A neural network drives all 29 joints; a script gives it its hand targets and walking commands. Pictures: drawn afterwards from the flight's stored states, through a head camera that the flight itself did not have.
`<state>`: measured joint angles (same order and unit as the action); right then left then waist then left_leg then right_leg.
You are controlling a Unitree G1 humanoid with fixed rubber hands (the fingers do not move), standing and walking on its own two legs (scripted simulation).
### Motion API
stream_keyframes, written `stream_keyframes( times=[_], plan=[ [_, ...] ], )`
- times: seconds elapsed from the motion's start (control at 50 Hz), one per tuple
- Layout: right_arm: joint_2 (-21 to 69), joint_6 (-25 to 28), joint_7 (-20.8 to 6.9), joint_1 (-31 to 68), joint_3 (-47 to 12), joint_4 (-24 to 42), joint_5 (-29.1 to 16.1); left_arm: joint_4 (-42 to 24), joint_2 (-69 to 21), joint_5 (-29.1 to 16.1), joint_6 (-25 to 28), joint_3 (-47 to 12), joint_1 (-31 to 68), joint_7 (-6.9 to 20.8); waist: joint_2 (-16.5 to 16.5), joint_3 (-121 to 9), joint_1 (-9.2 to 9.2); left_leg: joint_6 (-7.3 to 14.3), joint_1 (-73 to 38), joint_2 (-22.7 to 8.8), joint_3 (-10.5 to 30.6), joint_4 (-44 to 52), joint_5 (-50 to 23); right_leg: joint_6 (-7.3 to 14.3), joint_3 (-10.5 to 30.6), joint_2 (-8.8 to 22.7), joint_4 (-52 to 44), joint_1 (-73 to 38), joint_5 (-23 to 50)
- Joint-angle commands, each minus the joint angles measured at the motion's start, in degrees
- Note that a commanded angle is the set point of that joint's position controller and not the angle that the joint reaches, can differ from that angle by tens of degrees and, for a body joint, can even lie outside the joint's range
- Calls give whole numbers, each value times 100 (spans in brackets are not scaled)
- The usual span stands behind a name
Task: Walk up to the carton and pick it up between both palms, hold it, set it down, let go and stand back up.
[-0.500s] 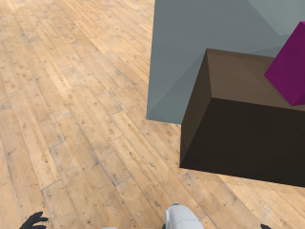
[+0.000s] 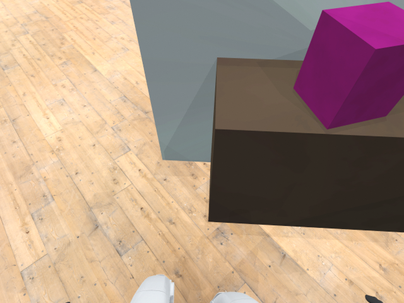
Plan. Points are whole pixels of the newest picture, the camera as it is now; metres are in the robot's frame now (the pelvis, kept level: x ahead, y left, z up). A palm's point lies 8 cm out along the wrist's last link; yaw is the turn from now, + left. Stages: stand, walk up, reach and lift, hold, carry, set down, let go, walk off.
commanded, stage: walk up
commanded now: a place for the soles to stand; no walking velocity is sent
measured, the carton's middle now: (356, 67) +0.68 -0.43 +0.08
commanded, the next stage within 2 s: none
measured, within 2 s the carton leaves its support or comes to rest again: neither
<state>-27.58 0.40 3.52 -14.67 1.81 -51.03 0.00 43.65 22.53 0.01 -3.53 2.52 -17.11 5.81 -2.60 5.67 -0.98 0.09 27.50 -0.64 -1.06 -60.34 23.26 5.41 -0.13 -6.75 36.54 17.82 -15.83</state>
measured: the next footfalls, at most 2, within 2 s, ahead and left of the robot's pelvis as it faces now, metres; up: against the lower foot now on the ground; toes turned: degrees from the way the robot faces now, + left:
left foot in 0.12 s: +0.14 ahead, +0.12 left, +0.00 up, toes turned +2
right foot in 0.42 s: -0.03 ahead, -0.24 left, +0.00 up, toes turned -7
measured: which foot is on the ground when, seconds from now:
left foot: up 0.00-0.10, down 0.12-0.42, up 0.44-0.74, down 0.76-1.00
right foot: down 0.00-0.12, up 0.14-0.40, down 0.42-0.78, up 0.80-1.00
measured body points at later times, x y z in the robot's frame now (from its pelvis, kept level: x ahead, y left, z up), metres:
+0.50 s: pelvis +0.00 -0.14 -0.02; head +0.01 -0.15 +0.42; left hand +0.10 +0.18 -0.12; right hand +0.01 -0.51 -0.12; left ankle +0.06 +0.05 -0.67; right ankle -0.07 -0.24 -0.72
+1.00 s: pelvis +0.10 -0.23 +0.00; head +0.13 -0.19 +0.44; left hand +0.25 +0.07 -0.13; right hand +0.08 -0.59 -0.06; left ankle +0.16 -0.12 -0.72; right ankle +0.12 -0.38 -0.63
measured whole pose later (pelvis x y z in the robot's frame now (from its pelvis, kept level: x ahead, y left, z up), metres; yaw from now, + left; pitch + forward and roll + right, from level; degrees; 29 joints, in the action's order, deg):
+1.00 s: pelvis +0.10 -0.23 +0.00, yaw -10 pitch -2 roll -2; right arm -26.7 6.2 3.7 -20.6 1.3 -48.3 0.0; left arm 40.7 26.3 0.0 -2.0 3.4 -14.6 3.2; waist -4.9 5.2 -0.4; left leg 2.5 20.0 -2.8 -1.5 -39.5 17.4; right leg 1.9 2.4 -1.2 71.8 37.1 -26.0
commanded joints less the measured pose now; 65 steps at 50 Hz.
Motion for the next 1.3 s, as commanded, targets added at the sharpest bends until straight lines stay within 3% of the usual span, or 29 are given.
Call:
stream_keyframes(
  times=[0.0, 0.04, 0.06, 0.08, 0.12, 0.18, 0.26, 0.3, 0.32, 0.36, 0.38, 0.42, 0.44, 0.48, 0.52, 0.62, 0.68, 0.7, 0.74, 0.78, 0.84, 0.92, 1.06, 1.14, 1.16, 1.18, 1.2, 1.24, 1.28],
  plan=[
    [-1241, 175, 222, -1824, 496, -82, -123, -1197, 1408, 413, 89, 698, 943, -228, -1309, -142, 503, 347, -1180, -134, -385, 2050, 284, -1764, 1130, 675, -1584, 85, 3584],
    [-1393, 208, 324, -3261, 679, -483, -157, -1512, 1188, 494, 92, 620, 1812, -232, -800, -435, 1314, 624, -2957, -200, -758, 3850, -637, -2007, 447, 173, 343, 1128, 4498],
    [-1395, 221, 366, -3084, 716, -428, -142, -1497, 950, 431, 143, 588, 1554, -241, 747, -891, 1370, 844, -3505, -894, 12, 4265, -2241, -1604, 140, -83, 2400, 1425, 2614],
    [-1518, 252, 414, -1856, 722, -18, -18, -1367, 840, 357, 152, 537, 616, -290, 1811, -1366, 692, 1385, -3501, -2307, 2319, 3843, -1621, -1312, 1301, 117, 3625, 2156, -1193],
    [-1594, 381, 485, -828, 694, 289, -75, -1032, 1471, 434, 0, 701, -32, -171, 429, -1181, -33, 1613, -1833, -2873, 2707, 4173, 46, -900, 1693, 747, 4303, 1458, -1213],
    [-1948, 521, 383, 586, 728, 738, 119, -743, 1796, 334, -145, 816, -584, 61, 689, -559, -568, 1554, 357, -2800, 2170, 4777, 1079, -793, 1409, 848, 5055, 635, -1213],
    [-1981, 503, 272, -19, 697, 394, 317, -704, 1392, 233, -105, 711, -306, 183, 1032, -535, -289, 892, -486, -1683, 513, 3915, 1113, -620, 558, 1086, 1730, 633, -1658],
    [-2068, 428, 201, 323, 745, 481, 352, -647, 1230, 194, -74, 692, -570, 175, 1495, -654, -474, 779, -279, -1495, 156, 3535, 1094, -475, 251, 1080, 680, -111, -2090],
    [-2032, 356, 186, 443, 756, 503, 368, -398, 1216, 192, -40, 712, -1026, 124, 1144, -788, -673, 662, -42, -1205, -199, 2767, 1194, -457, 42, 947, -72, -764, -1865],
    [-1297, 188, 190, 268, 557, 557, 350, -23, 1515, 291, 19, 756, -1660, -73, -942, -153, -1043, 427, 1632, -333, -740, -165, 1876, -512, 472, 691, -1244, -1372, -1431],
    [-752, 165, 180, 304, 371, 695, 229, -206, 1872, 421, 50, 818, -1546, -162, -1635, 278, -1008, 276, 2411, 201, 54, -1479, 1567, -483, 2110, 1308, -1375, -631, -1393],
    [-999, 184, 169, 195, 484, 870, 76, -643, 2261, 302, 135, 782, -394, -293, -1441, 838, -293, 287, 2107, 42, 501, -1516, 805, -405, 3331, 2112, -2766, 328, -1802],
    [-1105, 225, 183, 492, 499, 932, 130, -660, 2422, 258, 227, 825, -181, -347, -1755, 993, -344, 231, 2288, 8, 596, -1775, 748, -385, 3804, 2162, -2948, 180, -1392],
    [-1168, 212, 115, 442, 471, 789, 2, -634, 1971, 292, 334, 728, -160, -381, -934, 1129, -251, 307, 1843, 4, 664, -1672, 215, -784, 2431, 1632, -2190, 87, 372],
    [-1010, 228, 31, -46, 367, 677, -152, -644, 1711, 325, 387, 690, -260, -372, -845, 781, -123, 316, 1265, 137, 273, -749, -48, -860, 1442, 1265, -1584, -559, 2411],
    [-853, 337, 3, 198, 234, 835, -174, -694, 1398, 225, 329, 731, -818, -484, -674, -167, -487, 185, 1466, 238, -539, 1533, -181, -411, 1278, 1138, -618, -2987, 4167],
    [-772, 459, 123, -1055, 337, 529, -110, -926, 1302, 160, 322, 657, -362, -526, -228, -1010, 164, 290, -861, 445, -1087, 3356, -1323, -435, 826, 928, 1201, -2417, 5245],
    [-802, 502, 162, -1952, 451, 302, -99, -1073, 1223, 107, 334, 615, -28, -520, 14, -1400, 716, 613, -2225, 1, -609, 3951, -2509, -593, 559, 798, 2658, -1589, 4603],
    [-1513, 524, 255, -2517, 717, 229, -39, -1223, 642, 114, 413, 426, -295, -463, 840, -1896, 773, 1527, -4894, -2007, 3010, 2876, -2781, -807, 1166, 187, 4059, 1700, -1680],
    [-1836, 526, 266, -2067, 771, 473, -219, -1053, 1488, 132, 321, 535, -155, -417, 211, -1414, 767, 2261, -3973, -2778, 4158, 3800, -1415, -713, 1243, 474, 4741, 2388, -1348],
    [-1357, 648, 215, -1049, 518, 595, -113, -897, 1284, 212, 299, 558, -84, -273, -342, -190, 254, 1769, -2169, -2076, 2537, 3835, -1733, -641, 1323, 859, 4327, 2214, -1046],
    [-1363, 756, 95, -1039, 448, 567, 49, -838, 1005, 203, 181, 584, -193, -105, 690, -38, -28, 1178, -971, -1305, 928, 3705, -2439, -439, 629, 894, 3107, 1594, -272],
    [-1666, 699, 120, -912, 660, 674, 131, -914, 1331, 291, 115, 634, 408, 22, 1151, -397, 178, 1101, -975, -1483, 1290, 3591, 58, -405, 552, 1365, 1499, 1607, 258],
    [-1729, 531, 127, -95, 646, 823, 249, -557, 1339, 264, 169, 713, -343, -42, 948, -819, -401, 917, 208, -1289, 687, 2710, 348, -351, 206, 1304, 305, -531, -213],
    [-1411, 462, 120, -243, 544, 806, 243, -274, 1410, 267, 235, 783, -904, -108, 145, -1021, -629, 753, 419, -851, 422, 1373, 312, -502, 264, 1087, -228, -1178, -413],
    [-891, 401, 135, -528, 374, 705, 229, -188, 1617, 355, 285, 846, -1215, -198, -1155, -699, -843, 528, 1007, -181, 313, -122, 720, -631, 945, 1227, -985, -1319, -1401],
    [-531, 362, 143, -620, 215, 792, 131, -389, 1902, 402, 343, 806, -1005, -249, -1826, -155, -735, 311, 1864, 499, 511, -1255, 1302, -726, 2596, 1831, -1474, -644, -2012],
    [-1068, 332, 156, -700, 433, 765, 73, -676, 2133, 209, 358, 862, -195, -318, -1485, 348, -309, 233, 1722, 272, 631, -1699, 587, -407, 3957, 2426, -3104, 51, -3636],
    [-1228, 305, 121, -593, 459, 606, 22, -711, 1890, 172, 445, 830, 120, -356, -943, 658, -237, 191, 1632, 57, 815, -1647, -88, -605, 3207, 2153, -2851, 51, -2527]
  ],
)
